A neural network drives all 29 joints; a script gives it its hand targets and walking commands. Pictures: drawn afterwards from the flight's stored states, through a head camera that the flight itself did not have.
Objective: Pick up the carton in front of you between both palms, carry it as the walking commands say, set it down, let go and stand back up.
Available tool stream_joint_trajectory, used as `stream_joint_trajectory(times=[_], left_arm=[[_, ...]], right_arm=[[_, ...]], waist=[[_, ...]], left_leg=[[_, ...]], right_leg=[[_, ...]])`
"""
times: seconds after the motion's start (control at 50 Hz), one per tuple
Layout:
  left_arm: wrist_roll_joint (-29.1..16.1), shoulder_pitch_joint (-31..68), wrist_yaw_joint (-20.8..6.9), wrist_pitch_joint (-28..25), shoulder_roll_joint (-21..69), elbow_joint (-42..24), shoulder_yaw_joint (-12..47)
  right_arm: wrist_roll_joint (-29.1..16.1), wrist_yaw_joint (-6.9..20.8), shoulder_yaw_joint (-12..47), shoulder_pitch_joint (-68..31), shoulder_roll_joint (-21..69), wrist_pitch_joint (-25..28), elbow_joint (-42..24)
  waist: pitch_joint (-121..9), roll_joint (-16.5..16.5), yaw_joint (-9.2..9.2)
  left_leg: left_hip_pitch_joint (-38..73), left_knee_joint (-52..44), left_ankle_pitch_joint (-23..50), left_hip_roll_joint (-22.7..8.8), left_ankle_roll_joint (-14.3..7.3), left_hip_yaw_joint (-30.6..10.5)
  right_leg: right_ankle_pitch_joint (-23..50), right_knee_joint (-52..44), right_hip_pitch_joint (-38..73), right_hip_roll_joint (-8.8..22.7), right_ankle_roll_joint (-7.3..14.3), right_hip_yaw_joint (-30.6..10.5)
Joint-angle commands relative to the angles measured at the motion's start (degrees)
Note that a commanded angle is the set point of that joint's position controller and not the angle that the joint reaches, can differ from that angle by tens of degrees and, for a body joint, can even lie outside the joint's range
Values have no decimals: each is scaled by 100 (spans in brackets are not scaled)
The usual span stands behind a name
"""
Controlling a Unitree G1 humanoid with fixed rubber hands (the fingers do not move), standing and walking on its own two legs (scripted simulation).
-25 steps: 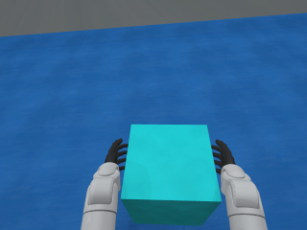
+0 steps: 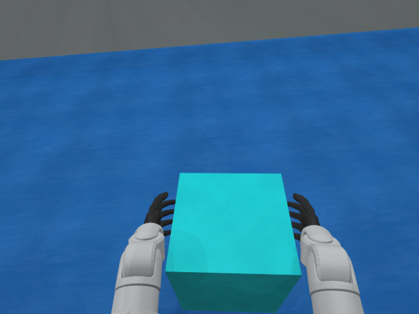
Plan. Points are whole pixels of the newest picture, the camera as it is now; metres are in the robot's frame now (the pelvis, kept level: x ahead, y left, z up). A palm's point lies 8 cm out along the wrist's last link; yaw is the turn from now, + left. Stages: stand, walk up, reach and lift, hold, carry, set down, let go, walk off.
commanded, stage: carry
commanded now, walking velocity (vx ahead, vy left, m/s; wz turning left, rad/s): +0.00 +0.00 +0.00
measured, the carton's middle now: (229, 245) +0.29 +0.00 -0.04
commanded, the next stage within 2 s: hold in 0.74 s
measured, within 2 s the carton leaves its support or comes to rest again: neither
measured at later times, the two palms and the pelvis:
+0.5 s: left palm (153, 239) +0.26 +0.15 +0.04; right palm (313, 242) +0.26 -0.15 +0.04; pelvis -0.02 +0.00 +0.00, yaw +0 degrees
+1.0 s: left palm (151, 251) +0.24 +0.14 +0.04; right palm (320, 262) +0.22 -0.16 +0.04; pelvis -0.04 +0.00 +0.01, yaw -2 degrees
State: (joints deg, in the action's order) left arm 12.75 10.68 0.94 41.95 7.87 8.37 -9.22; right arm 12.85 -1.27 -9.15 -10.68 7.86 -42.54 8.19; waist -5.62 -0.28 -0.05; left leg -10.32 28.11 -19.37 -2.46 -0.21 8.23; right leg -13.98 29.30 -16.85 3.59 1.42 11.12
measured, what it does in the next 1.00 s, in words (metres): stands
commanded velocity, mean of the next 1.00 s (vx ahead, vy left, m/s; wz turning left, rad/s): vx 0.00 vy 0.00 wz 0.00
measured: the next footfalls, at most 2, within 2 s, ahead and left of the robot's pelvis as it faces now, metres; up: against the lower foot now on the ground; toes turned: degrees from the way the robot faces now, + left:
none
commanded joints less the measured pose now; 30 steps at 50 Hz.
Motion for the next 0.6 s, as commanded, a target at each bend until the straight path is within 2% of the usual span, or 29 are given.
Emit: stream_joint_trajectory(times=[0.0, 0.58], left_arm=[[-1311, 2476, -1222, -175, 5010, -363, 3149], [-1335, 2450, -1219, -163, 5014, -401, 3150]], right_arm=[[-1332, 1228, 3171, -2547, 4971, 218, -419], [-1357, 1223, 3202, -2524, 4976, 204, -462]], waist=[[-1193, 16, 1], [-1266, 36, -6]], left_leg=[[-41, -440, 1457, -662, -67, -523], [-223, -434, 1125, -650, -87, -558]], right_leg=[[1532, -318, 788, 654, 30, -677], [1376, -409, 701, 656, 43, -736]])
